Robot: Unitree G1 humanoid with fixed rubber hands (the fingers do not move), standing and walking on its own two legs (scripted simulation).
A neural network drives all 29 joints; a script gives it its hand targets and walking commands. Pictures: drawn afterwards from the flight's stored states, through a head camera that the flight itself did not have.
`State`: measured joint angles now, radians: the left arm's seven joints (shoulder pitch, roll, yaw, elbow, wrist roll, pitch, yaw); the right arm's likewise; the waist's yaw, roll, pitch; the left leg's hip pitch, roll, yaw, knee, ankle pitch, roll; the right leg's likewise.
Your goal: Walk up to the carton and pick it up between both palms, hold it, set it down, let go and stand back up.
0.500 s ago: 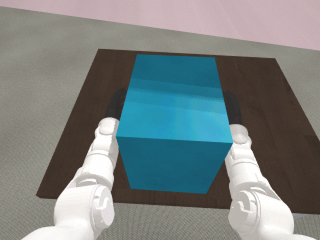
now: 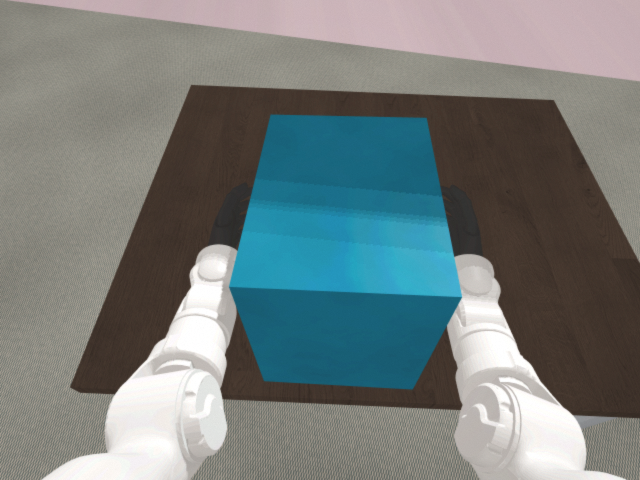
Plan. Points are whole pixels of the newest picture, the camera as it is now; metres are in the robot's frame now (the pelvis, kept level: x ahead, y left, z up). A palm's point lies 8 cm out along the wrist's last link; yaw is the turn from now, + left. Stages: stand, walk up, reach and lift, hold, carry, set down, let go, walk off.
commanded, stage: set down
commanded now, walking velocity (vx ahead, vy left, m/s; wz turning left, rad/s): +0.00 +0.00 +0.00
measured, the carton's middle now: (342, 253) +0.41 -0.02 +0.00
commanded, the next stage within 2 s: none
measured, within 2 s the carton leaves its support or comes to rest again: rests again in 0.26 s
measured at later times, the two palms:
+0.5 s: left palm (225, 240) +0.41 +0.14 +0.04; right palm (460, 250) +0.39 -0.18 +0.04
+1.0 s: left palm (226, 243) +0.40 +0.14 +0.03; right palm (459, 253) +0.39 -0.18 +0.03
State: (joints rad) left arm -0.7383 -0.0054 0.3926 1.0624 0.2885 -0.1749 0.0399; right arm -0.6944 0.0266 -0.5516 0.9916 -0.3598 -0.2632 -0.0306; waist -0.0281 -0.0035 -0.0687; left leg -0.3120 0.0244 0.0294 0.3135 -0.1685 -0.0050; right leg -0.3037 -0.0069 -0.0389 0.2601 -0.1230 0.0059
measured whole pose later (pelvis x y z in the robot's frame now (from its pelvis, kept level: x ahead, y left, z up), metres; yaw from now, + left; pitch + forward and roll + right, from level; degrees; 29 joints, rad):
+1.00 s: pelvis +0.00 +0.00 +0.00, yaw +0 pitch +10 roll +0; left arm -0.73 -0.04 0.49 1.01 0.40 -0.25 0.00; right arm -0.67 0.05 -0.63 0.97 -0.44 -0.38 -0.01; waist -0.02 -0.01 -0.03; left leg -0.32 0.03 0.04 0.29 -0.16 0.00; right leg -0.31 -0.01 -0.05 0.25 -0.12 0.00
